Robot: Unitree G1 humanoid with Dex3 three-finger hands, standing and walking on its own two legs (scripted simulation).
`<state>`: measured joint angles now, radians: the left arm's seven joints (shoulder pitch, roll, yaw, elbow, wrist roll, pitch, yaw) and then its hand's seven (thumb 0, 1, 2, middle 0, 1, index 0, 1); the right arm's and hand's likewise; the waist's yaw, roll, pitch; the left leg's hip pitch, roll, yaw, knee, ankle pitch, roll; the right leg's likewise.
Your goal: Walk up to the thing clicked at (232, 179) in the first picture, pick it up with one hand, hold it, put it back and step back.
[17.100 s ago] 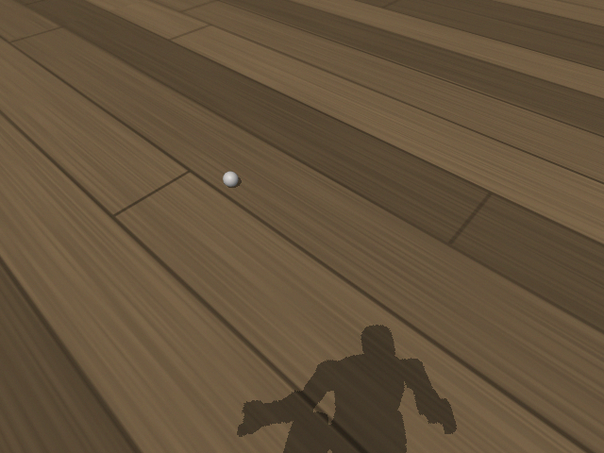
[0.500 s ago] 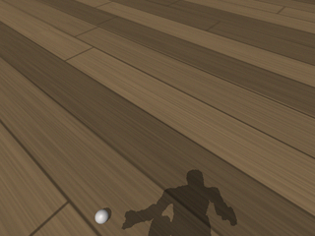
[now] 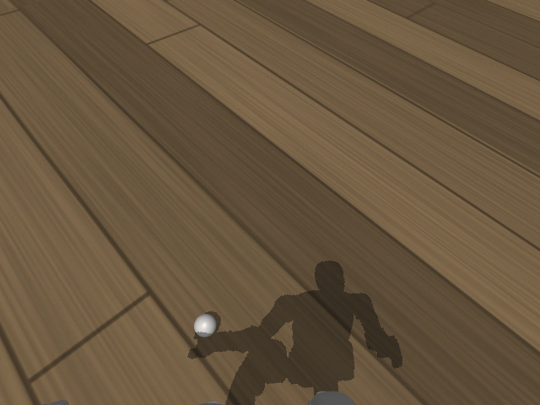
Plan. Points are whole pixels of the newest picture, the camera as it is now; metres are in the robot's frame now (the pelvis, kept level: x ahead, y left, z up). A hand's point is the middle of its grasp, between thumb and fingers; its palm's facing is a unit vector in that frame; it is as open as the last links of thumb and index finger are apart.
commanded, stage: walk up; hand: left
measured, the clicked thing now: (205, 325) +0.43 +0.19 -0.72
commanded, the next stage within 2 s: stand in 1.86 s
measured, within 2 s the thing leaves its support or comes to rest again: neither
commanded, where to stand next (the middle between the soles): +0.04 -0.04 m, yaw -1 degrees
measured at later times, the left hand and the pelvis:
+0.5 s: hand out of the picture +0.07 +0.25 -0.15, palm faces -0.04 -0.94 -0.35, open 7.4 cm; pelvis -0.02 -0.01 +0.00, yaw +0 degrees
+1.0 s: hand out of the picture +0.05 +0.21 -0.13, palm faces -0.01 -0.94 -0.35, open 7.4 cm; pelvis -0.03 -0.04 +0.02, yaw +0 degrees
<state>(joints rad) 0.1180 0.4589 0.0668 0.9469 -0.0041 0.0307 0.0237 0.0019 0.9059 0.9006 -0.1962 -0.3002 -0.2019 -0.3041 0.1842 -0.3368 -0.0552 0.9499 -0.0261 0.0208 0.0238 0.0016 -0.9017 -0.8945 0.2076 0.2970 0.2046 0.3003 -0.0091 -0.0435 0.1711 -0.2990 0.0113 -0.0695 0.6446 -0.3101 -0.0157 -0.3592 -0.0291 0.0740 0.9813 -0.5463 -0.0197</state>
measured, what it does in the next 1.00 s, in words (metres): steps on the spot: right foot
